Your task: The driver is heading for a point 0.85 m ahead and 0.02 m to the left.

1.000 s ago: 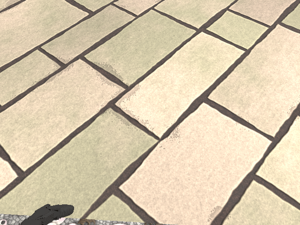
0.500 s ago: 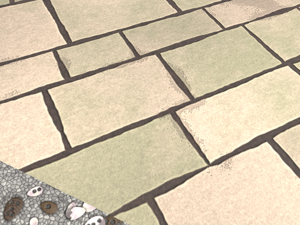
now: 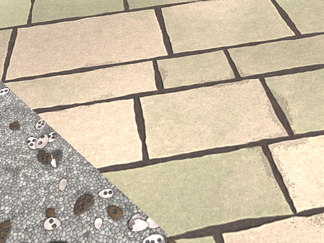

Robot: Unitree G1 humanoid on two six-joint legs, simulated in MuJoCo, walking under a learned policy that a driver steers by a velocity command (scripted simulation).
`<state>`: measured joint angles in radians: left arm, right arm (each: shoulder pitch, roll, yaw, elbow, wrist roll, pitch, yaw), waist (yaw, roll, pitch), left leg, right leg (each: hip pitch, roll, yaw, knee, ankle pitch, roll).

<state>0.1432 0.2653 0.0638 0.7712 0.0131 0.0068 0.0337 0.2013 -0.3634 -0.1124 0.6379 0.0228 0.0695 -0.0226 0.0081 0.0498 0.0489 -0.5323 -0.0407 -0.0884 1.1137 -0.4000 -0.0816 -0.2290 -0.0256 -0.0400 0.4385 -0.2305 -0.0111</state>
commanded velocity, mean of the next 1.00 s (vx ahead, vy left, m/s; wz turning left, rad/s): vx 0.27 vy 0.00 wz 0.29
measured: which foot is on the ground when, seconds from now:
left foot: up 0.00-0.20, down 0.22-0.76, up 0.78-1.00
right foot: down 0.00-0.22, up 0.24-0.72, down 0.74-1.00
